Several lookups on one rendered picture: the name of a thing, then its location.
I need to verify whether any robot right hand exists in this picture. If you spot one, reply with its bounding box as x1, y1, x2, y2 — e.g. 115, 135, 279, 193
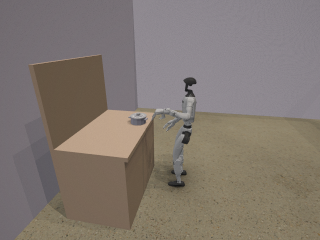
163, 120, 175, 131

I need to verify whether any table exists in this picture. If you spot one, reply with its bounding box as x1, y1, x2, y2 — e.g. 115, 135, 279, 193
28, 54, 155, 230

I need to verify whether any pot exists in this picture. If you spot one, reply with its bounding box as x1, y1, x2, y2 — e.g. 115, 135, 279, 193
128, 116, 148, 126

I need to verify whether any robot left upper arm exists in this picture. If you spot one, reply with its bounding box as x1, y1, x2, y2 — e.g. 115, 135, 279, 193
182, 97, 195, 122

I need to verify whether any robot left hand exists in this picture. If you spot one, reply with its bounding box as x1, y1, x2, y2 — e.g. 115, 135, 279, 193
151, 109, 165, 120

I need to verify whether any lid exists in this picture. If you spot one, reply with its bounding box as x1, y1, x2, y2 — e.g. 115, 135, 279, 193
130, 112, 147, 120

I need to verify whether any right robot thigh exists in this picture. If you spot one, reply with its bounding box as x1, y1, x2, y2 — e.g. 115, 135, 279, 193
175, 126, 184, 155

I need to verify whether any robot left forearm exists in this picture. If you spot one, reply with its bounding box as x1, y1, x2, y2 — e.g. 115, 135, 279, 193
163, 108, 190, 120

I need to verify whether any robot left foot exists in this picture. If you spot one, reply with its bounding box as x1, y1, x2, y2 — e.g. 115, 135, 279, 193
168, 180, 185, 187

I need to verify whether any robot right forearm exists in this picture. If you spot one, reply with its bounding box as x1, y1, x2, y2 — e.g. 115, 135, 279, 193
173, 118, 182, 123

